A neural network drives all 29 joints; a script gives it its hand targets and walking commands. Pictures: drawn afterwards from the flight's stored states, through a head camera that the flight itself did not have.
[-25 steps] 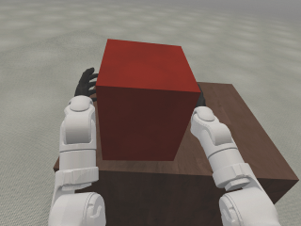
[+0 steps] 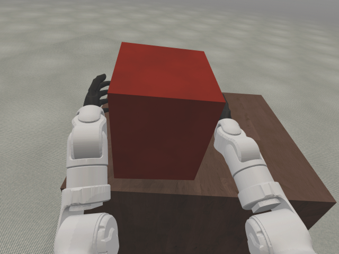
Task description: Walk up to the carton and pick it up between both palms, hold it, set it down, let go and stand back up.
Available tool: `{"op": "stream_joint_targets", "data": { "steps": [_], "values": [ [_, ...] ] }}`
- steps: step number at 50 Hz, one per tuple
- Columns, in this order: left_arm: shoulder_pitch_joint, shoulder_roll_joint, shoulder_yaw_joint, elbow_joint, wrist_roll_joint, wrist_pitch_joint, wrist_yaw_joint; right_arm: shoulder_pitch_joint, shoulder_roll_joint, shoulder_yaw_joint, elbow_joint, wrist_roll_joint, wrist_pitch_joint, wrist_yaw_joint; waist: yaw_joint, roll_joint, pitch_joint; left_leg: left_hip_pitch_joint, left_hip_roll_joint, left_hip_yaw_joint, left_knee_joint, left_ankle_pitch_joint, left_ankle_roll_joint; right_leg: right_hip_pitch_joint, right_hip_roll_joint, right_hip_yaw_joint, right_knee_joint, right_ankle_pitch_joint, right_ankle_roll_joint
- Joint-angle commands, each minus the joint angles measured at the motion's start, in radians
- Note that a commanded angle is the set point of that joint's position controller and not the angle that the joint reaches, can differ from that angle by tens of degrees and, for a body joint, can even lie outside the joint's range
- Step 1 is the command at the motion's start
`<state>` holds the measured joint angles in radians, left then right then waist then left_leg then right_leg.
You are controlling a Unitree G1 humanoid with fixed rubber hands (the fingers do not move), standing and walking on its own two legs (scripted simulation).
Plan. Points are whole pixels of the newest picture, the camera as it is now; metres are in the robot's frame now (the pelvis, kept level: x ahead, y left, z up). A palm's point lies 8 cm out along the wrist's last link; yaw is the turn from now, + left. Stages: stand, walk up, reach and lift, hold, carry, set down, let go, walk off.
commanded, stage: hold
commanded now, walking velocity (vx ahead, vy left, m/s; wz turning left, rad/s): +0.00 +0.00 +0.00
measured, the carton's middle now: (159, 114) +0.40 +0.01 +0.19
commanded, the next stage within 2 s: set down in 1.58 s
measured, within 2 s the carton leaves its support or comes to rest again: neither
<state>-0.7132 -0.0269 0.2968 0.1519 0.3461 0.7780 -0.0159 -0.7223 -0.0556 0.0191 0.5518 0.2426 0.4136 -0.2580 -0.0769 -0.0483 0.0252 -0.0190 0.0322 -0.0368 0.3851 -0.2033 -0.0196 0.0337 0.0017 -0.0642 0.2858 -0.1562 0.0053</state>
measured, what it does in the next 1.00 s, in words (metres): stands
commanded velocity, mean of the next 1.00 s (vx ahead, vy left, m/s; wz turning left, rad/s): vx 0.00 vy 0.00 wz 0.00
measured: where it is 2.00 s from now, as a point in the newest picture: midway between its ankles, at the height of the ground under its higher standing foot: outside the picture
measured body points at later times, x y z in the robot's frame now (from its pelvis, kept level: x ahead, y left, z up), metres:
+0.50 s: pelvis +0.00 +0.00 +0.00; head -0.06 +0.03 +0.45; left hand +0.38 +0.15 +0.23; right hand +0.38 -0.14 +0.20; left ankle +0.02 +0.13 -0.75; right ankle +0.01 -0.12 -0.75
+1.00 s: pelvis +0.00 +0.00 +0.00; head -0.06 +0.03 +0.44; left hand +0.38 +0.15 +0.23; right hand +0.37 -0.14 +0.20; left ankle +0.02 +0.13 -0.75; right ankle +0.01 -0.12 -0.75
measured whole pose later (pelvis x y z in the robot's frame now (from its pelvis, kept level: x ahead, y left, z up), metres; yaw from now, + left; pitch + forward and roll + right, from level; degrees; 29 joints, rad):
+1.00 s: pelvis +0.00 +0.00 +0.00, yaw +0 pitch -10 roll -2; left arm -0.69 -0.03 0.29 0.13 0.34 0.77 -0.01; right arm -0.70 -0.07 0.04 0.52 0.26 0.42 -0.27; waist -0.08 -0.04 0.02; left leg -0.02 0.03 -0.04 0.40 -0.21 -0.02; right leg 0.04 0.00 -0.07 0.28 -0.16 0.01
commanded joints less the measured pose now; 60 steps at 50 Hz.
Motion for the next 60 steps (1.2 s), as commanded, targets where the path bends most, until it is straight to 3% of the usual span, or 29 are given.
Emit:
{"op": "stream_joint_targets", "data": {
  "steps": [1, 4, 8, 11, 13, 15, 19, 21, 22, 25, 27, 29, 31, 34, 39, 47, 48, 49, 51, 53, 56, 60],
  "values": [
    [-0.669, -0.637, -0.538, -0.108, -0.212, -0.071, -0.140, -0.945, 0.640, 0.337, -0.434, 0.115, -0.091, 0.103, -0.026, 0.111, -0.474, 0.100, -0.081, 0.045, -0.015, 0.361, -0.025, 0.100, 0.075, -0.011, -0.012, 0.209, 0.038],
    [-0.660, -0.623, -0.500, -0.052, -0.196, -0.072, -0.132, -0.954, 0.653, 0.335, -0.415, 0.099, -0.084, 0.105, -0.005, 0.062, -0.419, 0.067, -0.079, 0.052, -0.037, 0.291, 0.001, 0.069, 0.077, -0.013, -0.025, 0.148, 0.043],
    [-0.660, -0.617, -0.492, -0.046, -0.182, -0.065, -0.138, -0.922, 0.627, 0.306, -0.357, 0.094, -0.083, 0.109, -0.020, 0.091, -0.397, 0.073, -0.074, 0.051, -0.046, 0.286, -0.014, 0.071, 0.075, -0.014, -0.028, 0.127, 0.035],
    [-0.646, -0.634, -0.521, -0.096, -0.197, -0.070, -0.136, -0.921, 0.639, 0.333, -0.406, 0.112, -0.091, 0.104, -0.021, 0.101, -0.443, 0.101, -0.078, 0.049, -0.012, 0.380, -0.025, 0.094, 0.082, -0.015, -0.017, 0.207, 0.035],
    [-0.668, -0.621, -0.530, -0.089, -0.212, -0.074, -0.135, -0.933, 0.631, 0.337, -0.418, 0.115, -0.087, 0.098, -0.033, 0.099, -0.455, 0.103, -0.082, 0.046, -0.010, 0.357, -0.026, 0.081, 0.078, -0.013, -0.018, 0.201, 0.041],
    [-0.658, -0.618, -0.514, -0.056, -0.197, -0.069, -0.130, -0.921, 0.628, 0.322, -0.384, 0.102, -0.079, 0.105, -0.024, 0.092, -0.404, 0.079, -0.076, 0.046, -0.037, 0.290, -0.015, 0.056, 0.074, -0.010, -0.032, 0.125, 0.037],
    [-0.649, -0.626, -0.499, -0.047, -0.178, -0.065, -0.132, -0.930, 0.635, 0.317, -0.366, 0.095, -0.084, 0.113, -0.005, 0.087, -0.391, 0.059, -0.074, 0.052, -0.046, 0.286, -0.009, 0.077, 0.075, -0.009, -0.030, 0.120, 0.033],
    [-0.654, -0.633, -0.510, -0.045, -0.187, -0.062, -0.132, -0.940, 0.630, 0.305, -0.376, 0.093, -0.087, 0.111, -0.021, 0.102, -0.398, 0.068, -0.074, 0.051, -0.038, 0.301, -0.016, 0.072, 0.074, -0.009, -0.030, 0.133, 0.033],
    [-0.685, -0.636, -0.521, -0.083, -0.204, -0.070, -0.130, -0.963, 0.645, 0.317, -0.396, 0.102, -0.091, 0.112, -0.018, 0.094, -0.435, 0.062, -0.072, 0.049, -0.034, 0.312, -0.017, 0.085, 0.081, -0.013, -0.020, 0.141, 0.035],
    [-0.650, -0.631, -0.505, -0.045, -0.194, -0.066, -0.129, -0.970, 0.643, 0.336, -0.413, 0.108, -0.088, 0.104, -0.007, 0.077, -0.421, 0.073, -0.077, 0.048, -0.025, 0.335, -0.010, 0.091, 0.080, -0.009, -0.025, 0.175, 0.037],
    [-0.676, -0.630, -0.514, -0.086, -0.208, -0.073, -0.130, -0.955, 0.649, 0.334, -0.425, 0.109, -0.088, 0.106, -0.019, 0.070, -0.466, 0.077, -0.080, 0.049, -0.027, 0.323, -0.009, 0.097, 0.080, -0.010, -0.021, 0.172, 0.043],
    [-0.665, -0.613, -0.490, -0.056, -0.191, -0.069, -0.128, -0.934, 0.635, 0.329, -0.379, 0.108, -0.075, 0.106, -0.014, 0.069, -0.421, 0.074, -0.078, 0.049, -0.035, 0.315, -0.009, 0.090, 0.079, -0.010, -0.024, 0.167, 0.040],
    [-0.655, -0.632, -0.506, -0.051, -0.195, -0.065, -0.131, -0.944, 0.639, 0.319, -0.407, 0.099, -0.083, 0.107, -0.018, 0.084, -0.422, 0.064, -0.077, 0.048, -0.038, 0.295, -0.011, 0.078, 0.075, -0.011, -0.027, 0.145, 0.037],
    [-0.635, -0.623, -0.503, -0.074, -0.188, -0.065, -0.129, -0.916, 0.640, 0.336, -0.403, 0.111, -0.079, 0.100, -0.019, 0.085, -0.428, 0.089, -0.077, 0.048, -0.022, 0.358, -0.016, 0.100, 0.079, -0.010, -0.018, 0.213, 0.041],
    [-0.650, -0.602, -0.483, -0.034, -0.168, -0.059, -0.141, -0.923, 0.628, 0.312, -0.362, 0.097, -0.079, 0.102, -0.012, 0.091, -0.372, 0.058, -0.080, 0.054, -0.048, 0.267, -0.011, 0.071, 0.070, -0.011, -0.029, 0.131, 0.038],
    [-0.640, -0.632, -0.541, -0.133, -0.218, -0.080, -0.132, -0.930, 0.655, 0.380, -0.488, 0.135, -0.085, 0.087, -0.023, 0.069, -0.493, 0.118, -0.085, 0.037, 0.003, 0.415, -0.022, 0.118, 0.084, -0.012, -0.004, 0.290, 0.050],
    [-0.605, -0.614, -0.511, -0.070, -0.182, -0.067, -0.133, -0.898, 0.623, 0.360, -0.429, 0.124, -0.073, 0.087, -0.022, 0.082, -0.398, 0.107, -0.083, 0.038, -0.012, 0.381, -0.022, 0.086, 0.079, -0.009, -0.020, 0.245, 0.045],
    [-0.626, -0.619, -0.504, -0.085, -0.187, -0.067, -0.137, -0.916, 0.632, 0.356, -0.433, 0.125, -0.075, 0.090, -0.009, 0.071, -0.404, 0.086, -0.082, 0.044, -0.028, 0.332, -0.014, 0.082, 0.078, -0.012, -0.027, 0.185, 0.044],
    [-0.632, -0.609, -0.482, -0.044, -0.163, -0.056, -0.141, -0.896, 0.617, 0.311, -0.363, 0.098, -0.071, 0.103, -0.014, 0.088, -0.325, 0.061, -0.071, 0.050, -0.055, 0.277, -0.013, 0.053, 0.074, -0.015, -0.038, 0.105, 0.032],
    [-0.648, -0.619, -0.493, -0.062, -0.177, -0.058, -0.141, -0.927, 0.629, 0.314, -0.386, 0.100, -0.081, 0.111, -0.002, 0.080, -0.368, 0.054, -0.069, 0.053, -0.054, 0.281, -0.012, 0.072, 0.079, -0.014, -0.031, 0.097, 0.029],
    [-0.660, -0.632, -0.538, -0.101, -0.209, -0.066, -0.129, -0.953, 0.649, 0.349, -0.446, 0.124, -0.089, 0.102, -0.019, 0.090, -0.459, 0.094, -0.081, 0.048, -0.014, 0.360, -0.022, 0.097, 0.081, -0.010, -0.017, 0.208, 0.039],
    [-0.665, -0.633, -0.507, -0.046, -0.188, -0.068, -0.128, -0.948, 0.651, 0.318, -0.382, 0.090, -0.080, 0.110, -0.005, 0.076, -0.390, 0.048, -0.073, 0.051, -0.055, 0.237, -0.001, 0.050, 0.076, -0.014, -0.032, 0.091, 0.036]
  ]
}}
